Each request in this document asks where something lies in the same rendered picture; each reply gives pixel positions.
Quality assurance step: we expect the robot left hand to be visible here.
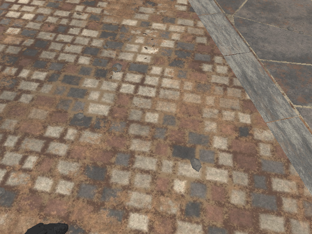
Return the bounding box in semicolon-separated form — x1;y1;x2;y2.
24;222;68;234

